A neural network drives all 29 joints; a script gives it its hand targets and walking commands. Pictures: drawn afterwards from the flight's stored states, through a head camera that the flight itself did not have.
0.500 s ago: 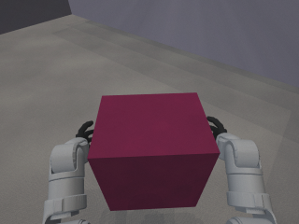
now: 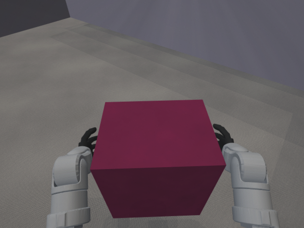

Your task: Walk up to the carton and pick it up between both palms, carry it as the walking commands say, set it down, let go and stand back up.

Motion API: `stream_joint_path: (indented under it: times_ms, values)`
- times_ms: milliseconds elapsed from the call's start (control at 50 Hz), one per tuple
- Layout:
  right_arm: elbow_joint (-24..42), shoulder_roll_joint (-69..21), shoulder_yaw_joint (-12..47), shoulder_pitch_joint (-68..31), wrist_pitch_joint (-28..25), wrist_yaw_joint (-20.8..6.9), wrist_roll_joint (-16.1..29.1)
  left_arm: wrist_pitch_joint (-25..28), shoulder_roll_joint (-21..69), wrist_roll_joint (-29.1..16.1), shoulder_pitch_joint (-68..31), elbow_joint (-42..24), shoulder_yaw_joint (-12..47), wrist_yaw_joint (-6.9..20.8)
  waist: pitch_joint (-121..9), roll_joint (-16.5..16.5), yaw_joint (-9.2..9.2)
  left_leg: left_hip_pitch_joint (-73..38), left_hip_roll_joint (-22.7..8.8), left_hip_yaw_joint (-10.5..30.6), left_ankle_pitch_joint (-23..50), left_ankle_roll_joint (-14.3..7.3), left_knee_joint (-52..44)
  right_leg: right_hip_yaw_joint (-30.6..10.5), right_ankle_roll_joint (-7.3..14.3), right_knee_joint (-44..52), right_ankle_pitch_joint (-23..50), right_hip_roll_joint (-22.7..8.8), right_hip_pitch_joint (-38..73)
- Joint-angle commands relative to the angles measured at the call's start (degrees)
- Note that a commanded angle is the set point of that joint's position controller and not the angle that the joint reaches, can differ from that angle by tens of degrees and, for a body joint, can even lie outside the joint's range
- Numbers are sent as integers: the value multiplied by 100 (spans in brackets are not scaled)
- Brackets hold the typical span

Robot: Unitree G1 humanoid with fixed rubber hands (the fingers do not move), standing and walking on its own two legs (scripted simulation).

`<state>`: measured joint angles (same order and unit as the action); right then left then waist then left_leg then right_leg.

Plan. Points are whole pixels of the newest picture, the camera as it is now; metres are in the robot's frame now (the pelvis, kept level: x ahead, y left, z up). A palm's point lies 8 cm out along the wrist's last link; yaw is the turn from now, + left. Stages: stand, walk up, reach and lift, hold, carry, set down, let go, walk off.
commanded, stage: carry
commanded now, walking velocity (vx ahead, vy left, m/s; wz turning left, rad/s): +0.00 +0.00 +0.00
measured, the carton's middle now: (155, 162) +0.31 +0.01 +0.01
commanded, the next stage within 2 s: hold in 1.32 s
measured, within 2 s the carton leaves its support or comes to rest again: neither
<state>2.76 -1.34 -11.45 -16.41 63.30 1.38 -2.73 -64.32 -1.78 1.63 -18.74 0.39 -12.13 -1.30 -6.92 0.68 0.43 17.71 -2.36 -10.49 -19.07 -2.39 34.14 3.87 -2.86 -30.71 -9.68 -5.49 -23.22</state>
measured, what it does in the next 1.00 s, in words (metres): stands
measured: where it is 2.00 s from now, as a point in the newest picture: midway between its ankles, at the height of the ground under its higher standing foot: outside the picture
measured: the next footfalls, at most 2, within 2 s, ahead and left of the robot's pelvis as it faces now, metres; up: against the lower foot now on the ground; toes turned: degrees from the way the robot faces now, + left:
none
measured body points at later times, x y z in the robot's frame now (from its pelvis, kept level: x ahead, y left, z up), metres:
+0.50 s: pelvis +0.00 -0.02 +0.00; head -0.03 -0.02 +0.45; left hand +0.30 +0.18 +0.07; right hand +0.30 -0.18 +0.07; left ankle -0.01 +0.08 -0.73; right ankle +0.06 -0.16 -0.73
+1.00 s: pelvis +0.00 -0.03 +0.00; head -0.02 -0.03 +0.45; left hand +0.30 +0.16 +0.05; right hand +0.30 -0.21 +0.06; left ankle -0.01 +0.08 -0.73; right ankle +0.06 -0.16 -0.73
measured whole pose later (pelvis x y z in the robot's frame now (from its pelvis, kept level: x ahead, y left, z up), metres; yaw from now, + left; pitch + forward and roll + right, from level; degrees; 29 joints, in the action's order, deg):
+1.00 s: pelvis +0.00 -0.03 +0.00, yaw +0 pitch +3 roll +0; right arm 2.5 -2.9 -11.5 -11.9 57.5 -0.4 -4.6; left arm -56.8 0.0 3.4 -11.5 -0.2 -12.0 0.7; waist -7.8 0.6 0.8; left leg 17.5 -3.9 -9.8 -17.8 0.0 32.2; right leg 4.9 -0.6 -30.7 -10.2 -4.1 -23.8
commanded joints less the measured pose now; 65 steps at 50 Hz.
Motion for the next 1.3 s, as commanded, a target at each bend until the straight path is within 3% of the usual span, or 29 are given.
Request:
stream_joint_path:
  times_ms: [0,60,220,300,320,340,360,380,440,520,580,660,680,700,720,740,760,800,820,960,980,1000,1060,1100,1120,1160,1180,1260,1280]
  values:
    - [1085,-5005,3958,-4303,-103,-1250,2030,218,5307,-1830,-3818,-1238,3912,1093,-1401,-90,-44,-327,-547,491,899,221,-777,-375,358,241,747,-391,877]
    - [1005,-4601,3819,-4410,-232,-1290,1764,316,5183,-1613,-4184,-1237,3987,1100,-1258,-722,-4,-65,-686,844,309,135,-1360,-157,279,216,81,-161,780]
    - [-116,-4729,3374,-2633,-191,-1296,1271,343,5083,-1297,-3058,-557,3540,1136,-1776,23,19,-501,-575,591,765,192,-782,-353,374,394,879,-371,1082]
    - [635,-4715,3725,-4752,-303,-1232,1723,344,5371,-1808,-4557,-723,3965,1136,-1278,-95,-55,-162,-608,553,676,175,-939,-161,285,247,652,-174,910]
    - [281,-4935,3425,-2018,-65,-1226,1438,186,5307,-1420,-1647,-420,3574,1181,-1398,-103,-1,-142,-609,681,200,59,-1263,-89,290,283,78,-171,728]
    - [692,-4717,3827,-4594,-298,-1245,1643,406,5195,-1740,-4564,-750,3913,1174,-1292,-361,-65,-335,-738,718,1003,142,-1370,-43,207,152,632,-218,800]
    - [379,-4960,3586,-2364,-68,-1277,1541,168,5319,-1426,-2194,-678,3722,1131,-1196,-894,-36,-139,-779,712,834,133,-1409,1,190,137,367,-116,620]
    - [241,-4550,3605,-4357,-335,-1283,1556,426,5181,-1644,-4619,-699,3890,1128,-1293,-507,-72,-391,-732,634,1404,133,-1174,-42,250,105,648,-204,694]
    - [1061,-4972,3762,-3043,-113,-1260,1665,201,5280,-1562,-2535,-924,3819,1186,-1086,229,-43,-156,-613,566,400,64,-1024,-148,300,455,241,-128,653]
    - [358,-4752,3490,-2992,-186,-1283,1469,339,5171,-1483,-3041,-635,3628,1194,-1479,-526,2,-378,-545,480,1202,231,-1099,-263,222,277,972,-320,921]
    - [-406,-4569,3132,-2642,-497,-1271,931,639,4841,-965,-2736,216,3069,1236,-1337,478,-8,-222,-496,533,459,244,-771,-440,424,655,214,-292,784]
    - [1159,-4947,3884,-2878,-427,-1239,1749,601,5294,-1673,-2570,-1251,3903,1194,-1503,32,32,-425,-660,694,1013,166,-725,-375,441,358,1140,-442,793]
    - [-443,-4810,3099,-2569,-475,-1304,1039,669,4989,-991,-2721,-113,3168,1188,-1710,-52,-13,-409,-560,550,961,217,-595,-314,404,329,1404,-326,1109]
    - [1142,-4946,4001,-2866,-447,-1308,1784,613,5209,-1569,-2506,-1253,4046,1159,-1659,-158,-2,-192,-474,508,883,201,-746,-504,476,184,1385,-472,1156]
    - [-1134,-4387,2692,-2550,-713,-1295,633,907,4731,-643,-2862,456,2860,1146,-1800,178,37,-625,-636,505,1493,277,-523,-232,531,133,1790,-243,1006]
    - [203,-4911,3406,-2587,-756,-1315,1208,954,4856,-1147,-2581,-639,3593,1234,-1485,720,15,-243,-466,497,1103,290,-616,-291,540,227,1421,-340,983]
    - [1670,-4811,4092,-3529,-672,-1308,1895,840,5346,-1814,-2991,-1731,4313,1210,-1555,-164,14,-257,-622,525,1232,271,-756,-368,489,133,1418,-387,1058]
    - [-651,-4549,2746,-2129,-943,-1329,719,1056,4839,-670,-1939,414,2965,1183,-1630,67,0,-357,-594,491,1048,294,-746,-142,408,96,1131,-195,1126]
    - [1735,-4786,4096,-2741,-866,-1289,1708,1017,5161,-1753,-2833,-2162,4398,1159,-1442,-355,9,-288,-703,678,1494,202,-786,-169,393,-36,1238,-266,950]
    - [343,-4224,3502,-3510,-807,-1276,1286,973,4520,-1069,-3019,-307,3396,1050,-1180,35,-11,63,-754,647,385,234,-911,-142,315,352,507,-175,880]
    - [608,-4689,3529,-959,-592,-1266,1261,786,4978,-1254,-1173,-1132,3762,1086,-1506,200,60,-439,-619,646,451,160,-885,-552,447,557,628,-323,774]
    - [589,-4404,3736,-3768,-792,-1272,1412,1001,4667,-1483,-4217,-1482,3932,1101,-1514,-177,-25,-438,-622,647,1162,192,-875,-397,465,190,1331,-366,1119]
    - [-551,-4358,2915,-1556,-663,-1279,790,798,4852,-770,-1788,5,3123,1111,-1147,-326,4,-193,-700,681,762,231,-1095,-414,470,301,177,-300,687]
    - [1239,-4808,4001,-3719,-651,-1281,1797,840,4972,-1729,-3874,-1907,4200,1119,-1228,-112,-32,-233,-600,576,810,233,-989,-492,461,339,313,-321,746]
    - [-231,-4689,3065,-1891,-593,-1292,1009,701,5011,-850,-1364,67,2966,1181,-1462,-195,-50,-225,-674,602,615,204,-1092,-220,391,232,221,-198,870]
    - [-450,-4675,2999,-1282,-732,-1258,747,868,4765,-823,-1567,-210,3211,1194,-1478,-42,9,-366,-745,628,1598,200,-770,-123,441,63,1166,-209,922]
    - [1698,-4468,3967,-2790,-765,-1242,1548,890,5065,-1702,-2687,-1809,4297,1201,-1433,-64,25,-453,-754,512,1660,128,-622,-130,411,73,1405,-248,756]
    - [96,-4596,3238,-1420,-703,-1209,1004,903,4826,-1131,-1758,-926,3513,1165,-1574,179,59,-324,-593,584,824,279,-604,-355,493,243,1222,-280,970]
    - [1461,-4456,3920,-3298,-753,-1200,1496,844,4878,-1462,-2724,-1319,3973,1190,-1306,43,-21,-343,-644,577,800,259,-616,-566,435,520,1009,-434,863]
